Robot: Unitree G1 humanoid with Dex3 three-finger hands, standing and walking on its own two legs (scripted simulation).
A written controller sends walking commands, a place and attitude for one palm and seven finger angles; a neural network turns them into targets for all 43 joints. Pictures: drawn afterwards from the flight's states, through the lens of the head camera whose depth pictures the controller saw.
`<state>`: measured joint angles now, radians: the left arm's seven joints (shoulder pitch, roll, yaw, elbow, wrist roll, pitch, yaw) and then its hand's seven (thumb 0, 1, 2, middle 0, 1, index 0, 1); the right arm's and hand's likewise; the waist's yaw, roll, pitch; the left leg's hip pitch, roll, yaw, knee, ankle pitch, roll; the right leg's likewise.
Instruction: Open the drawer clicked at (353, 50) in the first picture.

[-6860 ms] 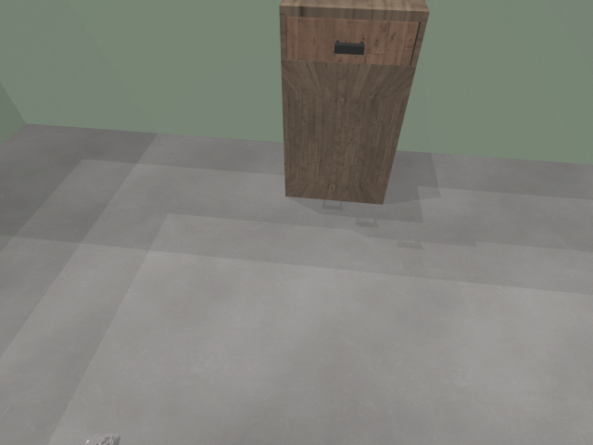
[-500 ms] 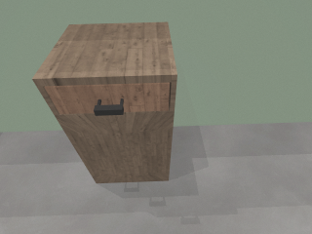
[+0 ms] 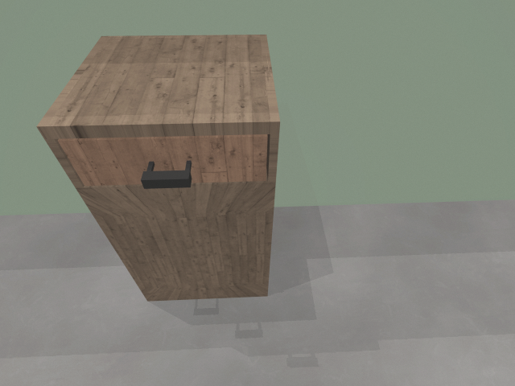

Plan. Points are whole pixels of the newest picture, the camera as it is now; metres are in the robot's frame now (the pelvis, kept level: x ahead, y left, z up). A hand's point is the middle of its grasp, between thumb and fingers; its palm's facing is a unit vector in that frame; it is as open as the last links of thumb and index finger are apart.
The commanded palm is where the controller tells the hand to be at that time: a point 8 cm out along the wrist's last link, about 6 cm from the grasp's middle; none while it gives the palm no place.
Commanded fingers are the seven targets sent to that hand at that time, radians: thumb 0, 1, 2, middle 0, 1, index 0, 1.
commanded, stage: come to a stop and stand still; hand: left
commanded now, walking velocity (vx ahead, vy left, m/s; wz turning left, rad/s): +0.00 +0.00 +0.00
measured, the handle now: (168, 172) +0.54 +0.23 -0.01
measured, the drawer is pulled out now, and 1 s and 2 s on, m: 0.00 0.00 0.00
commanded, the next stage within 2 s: look again from close up in 0.08 s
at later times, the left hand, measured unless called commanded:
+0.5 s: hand out of the picture +0.04 +0.20 -0.18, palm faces +0.02 -0.98 -0.21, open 7.4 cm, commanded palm none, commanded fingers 0.00 0.90 0.90 -0.20 -0.30 -0.20 -0.30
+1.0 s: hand (111, 341) +0.20 +0.25 -0.05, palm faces -0.06 -0.47 -0.88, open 7.7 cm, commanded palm +0.15 +0.26 -0.04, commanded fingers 0.00 0.62 0.78 -0.22 -0.48 -0.22 -0.48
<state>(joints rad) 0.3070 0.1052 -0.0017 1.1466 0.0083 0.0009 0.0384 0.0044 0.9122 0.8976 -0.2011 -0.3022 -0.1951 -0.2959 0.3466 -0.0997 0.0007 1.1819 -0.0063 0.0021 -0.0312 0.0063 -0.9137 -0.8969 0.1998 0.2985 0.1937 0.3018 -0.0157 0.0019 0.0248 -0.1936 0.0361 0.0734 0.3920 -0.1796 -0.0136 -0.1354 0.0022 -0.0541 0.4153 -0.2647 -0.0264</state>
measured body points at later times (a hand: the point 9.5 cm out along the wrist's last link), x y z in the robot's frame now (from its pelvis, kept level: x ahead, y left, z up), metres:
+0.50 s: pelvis +0.03 +0.02 -0.01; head +0.02 +0.02 +0.44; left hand +0.04 +0.25 -0.17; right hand +0.04 -0.20 -0.17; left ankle +0.02 +0.13 -0.74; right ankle -0.02 -0.10 -0.74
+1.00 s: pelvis +0.00 +0.03 -0.02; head +0.01 +0.00 +0.43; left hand +0.20 +0.27 +0.00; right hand +0.13 -0.21 -0.14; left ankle +0.02 +0.13 -0.74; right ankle +0.00 -0.07 -0.74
